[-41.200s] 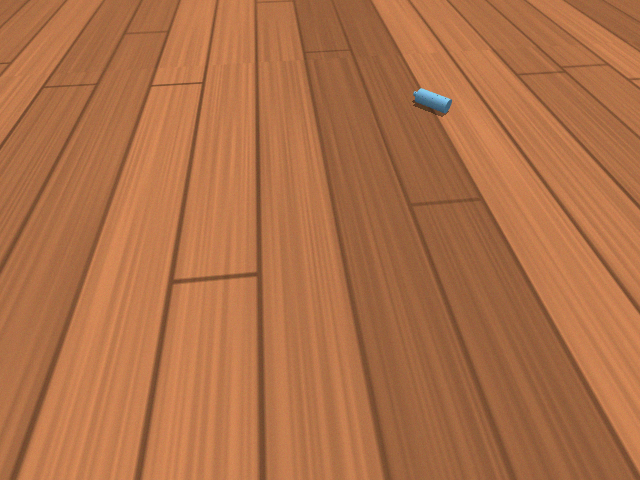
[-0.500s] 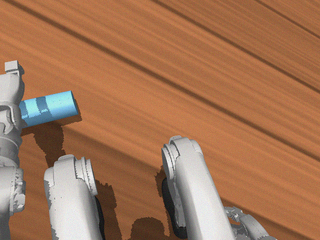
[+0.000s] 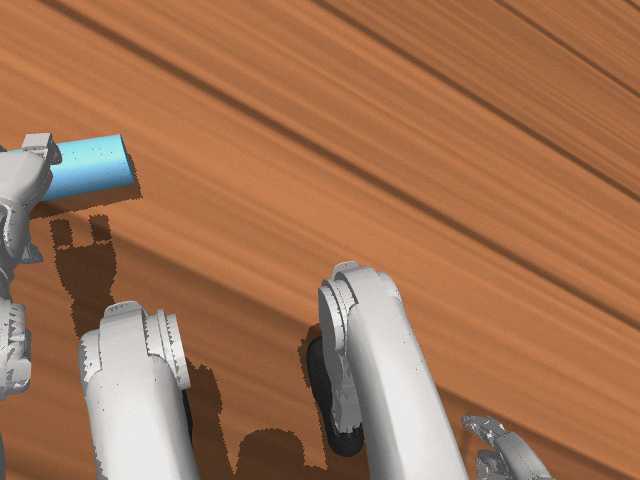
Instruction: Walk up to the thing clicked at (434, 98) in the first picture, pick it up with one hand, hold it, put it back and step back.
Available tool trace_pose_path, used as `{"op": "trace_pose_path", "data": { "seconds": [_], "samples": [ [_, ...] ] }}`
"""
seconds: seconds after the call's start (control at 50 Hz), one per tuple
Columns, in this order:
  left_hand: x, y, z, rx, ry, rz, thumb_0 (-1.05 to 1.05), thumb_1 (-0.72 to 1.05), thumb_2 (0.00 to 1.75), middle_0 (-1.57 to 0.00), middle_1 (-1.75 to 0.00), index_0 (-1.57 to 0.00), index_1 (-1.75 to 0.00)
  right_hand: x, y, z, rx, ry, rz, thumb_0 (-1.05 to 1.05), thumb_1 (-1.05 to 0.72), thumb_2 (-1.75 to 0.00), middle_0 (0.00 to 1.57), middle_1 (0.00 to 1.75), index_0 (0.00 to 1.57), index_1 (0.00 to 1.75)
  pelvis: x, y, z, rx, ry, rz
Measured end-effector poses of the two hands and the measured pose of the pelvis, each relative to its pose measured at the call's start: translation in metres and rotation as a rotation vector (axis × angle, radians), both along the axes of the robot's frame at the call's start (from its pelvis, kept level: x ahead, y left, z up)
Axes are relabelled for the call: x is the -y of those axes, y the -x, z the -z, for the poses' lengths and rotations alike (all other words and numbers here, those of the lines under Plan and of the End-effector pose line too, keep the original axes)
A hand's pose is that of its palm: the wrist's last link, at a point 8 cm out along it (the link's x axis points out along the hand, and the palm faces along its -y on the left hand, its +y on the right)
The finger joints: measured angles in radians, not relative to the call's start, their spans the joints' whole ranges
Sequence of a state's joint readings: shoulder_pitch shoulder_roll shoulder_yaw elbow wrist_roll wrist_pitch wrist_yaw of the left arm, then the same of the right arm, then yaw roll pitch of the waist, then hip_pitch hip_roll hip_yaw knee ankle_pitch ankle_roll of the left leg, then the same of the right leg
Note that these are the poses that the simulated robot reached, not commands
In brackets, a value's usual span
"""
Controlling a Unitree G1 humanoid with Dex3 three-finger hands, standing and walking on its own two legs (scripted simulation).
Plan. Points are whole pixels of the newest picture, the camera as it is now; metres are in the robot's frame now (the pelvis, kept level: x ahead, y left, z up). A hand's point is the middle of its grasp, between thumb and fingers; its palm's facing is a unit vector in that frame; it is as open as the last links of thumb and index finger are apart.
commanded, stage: home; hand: left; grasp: from above
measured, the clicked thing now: (51, 172) +0.57 +0.30 -0.30
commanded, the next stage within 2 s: none
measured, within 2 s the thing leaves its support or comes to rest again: rests again in 0.28 s
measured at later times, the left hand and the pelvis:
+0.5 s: hand out of the picture +0.44 +0.28 -0.07, palm faces -0.35 -0.35 -0.87, open 10.4 cm; pelvis +0.02 +0.00 +0.06, yaw +1 degrees
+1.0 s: hand out of the picture +0.27 +0.22 +0.14, palm faces +0.00 -0.92 -0.40, open 7.4 cm; pelvis +0.03 +0.00 +0.24, yaw +6 degrees
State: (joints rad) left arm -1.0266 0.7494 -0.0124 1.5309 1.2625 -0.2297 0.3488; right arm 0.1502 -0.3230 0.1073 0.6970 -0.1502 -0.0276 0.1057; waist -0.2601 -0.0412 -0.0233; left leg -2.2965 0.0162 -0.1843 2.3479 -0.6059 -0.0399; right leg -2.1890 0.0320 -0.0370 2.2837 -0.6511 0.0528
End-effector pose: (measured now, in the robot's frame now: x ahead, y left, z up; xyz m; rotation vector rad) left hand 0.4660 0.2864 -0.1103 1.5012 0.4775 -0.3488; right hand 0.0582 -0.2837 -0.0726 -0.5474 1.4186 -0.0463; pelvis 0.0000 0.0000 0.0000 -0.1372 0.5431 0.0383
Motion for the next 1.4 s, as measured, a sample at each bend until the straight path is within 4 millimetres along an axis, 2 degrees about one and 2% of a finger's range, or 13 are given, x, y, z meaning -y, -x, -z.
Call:
{"op": "trace_pose_path", "data": {
  "seconds": [0.1,0.2,0.32,0.42,0.5,0.64,0.76,0.86,0.96,1.1,1.26,1.4],
  "samples": [
    [0.004,-0.008,0.027,0.058,0.001,-0.004,0.00,-0.49,0.99,-0.10,-1.00,-0.10,-0.99,-0.011,0.024,0.014,-0.058,-0.009,0.028,0.00,-0.90,-0.89,0.20,0.29,0.21,0.30,-0.003,-0.002,0.016,0.003,0.012,0.008],
    [0.007,-0.019,0.027,0.148,-0.010,-0.030,0.00,-0.43,0.96,-0.15,-0.96,-0.15,-0.94,-0.027,0.033,0.027,-0.080,-0.068,0.077,0.00,-0.89,-0.89,0.20,0.29,0.21,0.30,-0.005,-0.008,0.022,-0.021,0.013,0.013],
    [0.003,-0.020,-0.009,0.176,0.007,-0.137,0.00,-0.22,0.90,-0.21,-0.76,-0.19,-0.75,-0.042,0.017,0.031,-0.033,-0.153,0.131,0.00,-0.89,-0.89,0.21,0.29,0.21,0.30,-0.006,-0.014,0.007,-0.059,0.005,0.011],
    [-0.003,0.000,-0.057,0.149,0.085,-0.252,0.00,0.05,0.84,-0.22,-0.57,-0.20,-0.57,-0.044,-0.013,0.015,0.041,-0.206,0.155,0.00,-0.89,-0.89,0.21,0.29,0.21,0.30,-0.006,-0.017,-0.024,-0.076,-0.006,0.000],
    [-0.006,0.029,-0.096,0.100,0.189,-0.322,0.00,0.32,0.83,-0.21,-0.44,-0.20,-0.44,-0.040,-0.046,-0.012,0.118,-0.219,0.142,0.00,-0.90,-0.89,0.21,0.29,0.21,0.30,-0.005,-0.019,-0.056,-0.075,-0.017,-0.009],
    [-0.001,0.097,-0.153,0.053,0.418,-0.442,0.00,0.71,0.87,-0.21,-0.33,-0.21,-0.34,-0.030,-0.115,-0.073,0.287,-0.193,0.049,0.00,-0.90,-0.89,0.20,0.29,0.21,0.30,-0.001,-0.018,-0.110,-0.039,-0.034,-0.029],
    [0.003,0.147,-0.197,0.060,0.571,-0.577,0.01,0.84,0.89,-0.22,-0.31,-0.21,-0.31,-0.037,-0.168,-0.130,0.451,-0.184,-0.025,0.01,-0.91,-0.89,0.20,0.29,0.20,0.30,0.001,-0.019,-0.152,0.005,-0.046,-0.050],
    [0.009,0.177,-0.234,0.053,0.691,-0.709,0.01,0.88,0.90,-0.22,-0.30,-0.21,-0.30,-0.053,-0.195,-0.175,0.569,-0.210,-0.048,0.01,-0.91,-0.89,0.20,0.29,0.20,0.30,0.002,-0.022,-0.186,0.047,-0.053,-0.064],
    [0.016,0.200,-0.272,0.031,0.812,-0.834,0.01,0.89,0.90,-0.21,-0.30,-0.21,-0.30,-0.071,-0.205,-0.218,0.636,-0.243,-0.042,0.01,-0.90,-0.89,0.20,0.29,0.21,0.30,0.001,-0.030,-0.223,0.095,-0.062,-0.075],
    [0.023,0.222,-0.330,0.002,0.927,-0.992,0.01,0.90,0.90,-0.21,-0.30,-0.21,-0.30,-0.085,-0.198,-0.270,0.661,-0.254,-0.008,0.01,-0.90,-0.89,0.21,0.30,0.21,0.30,-0.002,-0.049,-0.275,0.159,-0.073,-0.089],
    [0.026,0.236,-0.396,0.003,1.014,-1.097,0.01,0.90,0.90,-0.21,-0.30,-0.20,-0.30,-0.081,-0.189,-0.324,0.690,-0.210,0.047,0.01,-0.90,-0.89,0.21,0.30,0.21,0.30,-0.005,-0.075,-0.328,0.235,-0.086,-0.104],
    [0.028,0.246,-0.446,0.031,1.045,-1.099,0.01,0.90,0.90,-0.21,-0.30,-0.20,-0.30,-0.074,-0.200,-0.364,0.766,-0.181,0.057,0.01,-0.90,-0.89,0.21,0.30,0.21,0.30,-0.009,-0.094,-0.359,0.294,-0.099,-0.110]
  ]
}}
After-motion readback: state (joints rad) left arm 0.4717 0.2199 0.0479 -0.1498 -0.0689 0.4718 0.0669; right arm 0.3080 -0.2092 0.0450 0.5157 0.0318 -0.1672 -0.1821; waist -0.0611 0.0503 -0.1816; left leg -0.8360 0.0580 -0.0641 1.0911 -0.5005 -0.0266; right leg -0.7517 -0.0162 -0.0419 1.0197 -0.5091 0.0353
